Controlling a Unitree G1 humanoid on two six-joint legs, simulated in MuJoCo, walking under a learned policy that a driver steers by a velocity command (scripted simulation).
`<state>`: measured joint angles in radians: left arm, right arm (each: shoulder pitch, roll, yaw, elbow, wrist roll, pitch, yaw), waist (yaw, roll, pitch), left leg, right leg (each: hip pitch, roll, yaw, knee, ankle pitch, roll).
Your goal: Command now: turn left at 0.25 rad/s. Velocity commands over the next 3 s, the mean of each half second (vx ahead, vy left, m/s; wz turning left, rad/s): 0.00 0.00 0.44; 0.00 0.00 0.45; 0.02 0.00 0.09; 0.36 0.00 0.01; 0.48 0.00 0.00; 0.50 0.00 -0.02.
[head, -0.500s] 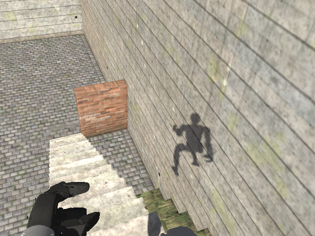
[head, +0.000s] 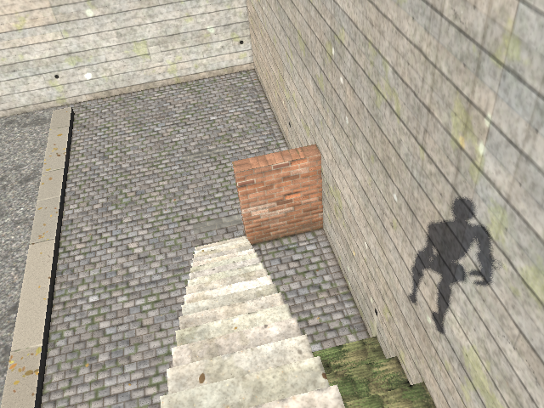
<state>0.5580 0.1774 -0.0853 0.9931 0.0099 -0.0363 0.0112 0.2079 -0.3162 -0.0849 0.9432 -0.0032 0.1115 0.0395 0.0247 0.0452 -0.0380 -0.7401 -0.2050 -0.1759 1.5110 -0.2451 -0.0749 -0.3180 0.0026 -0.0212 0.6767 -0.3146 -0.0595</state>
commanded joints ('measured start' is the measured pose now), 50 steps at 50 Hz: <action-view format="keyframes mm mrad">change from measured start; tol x32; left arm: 1 -165 117 30 -117 -25 -60 12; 33 -508 119 96 -404 35 131 -52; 40 19 299 147 -308 3 36 -48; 50 -107 129 92 -235 -22 13 -54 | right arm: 1 -64 -31 4 -34 -32 15 -2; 50 -159 1 -7 -327 -7 27 -14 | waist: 1 -75 -117 117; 14 -22 -194 45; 17 -154 286 20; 50 23 -134 83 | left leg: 1 -81 12 16 84 113 6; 15 489 112 214 -867 -263 141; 17 905 486 -498 -1072 -134 287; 29 239 268 -238 -918 284 323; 35 342 278 -356 -1158 -209 335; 38 167 107 -195 -833 -313 255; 40 -489 9 -83 -561 -443 109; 50 -362 -27 47 454 -11 3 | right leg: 1 -92 -236 297 -276 -61 -82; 11 70 -252 135 -136 471 -145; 14 46 -254 133 -132 172 -150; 17 -699 -15 -94 439 -492 23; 24 -608 76 81 955 -90 165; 36 138 85 -29 165 -17 58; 39 534 -287 591 -273 -213 16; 41 478 -381 904 -423 -76 0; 45 81 -204 344 -286 418 -30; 50 23 -182 237 -265 152 2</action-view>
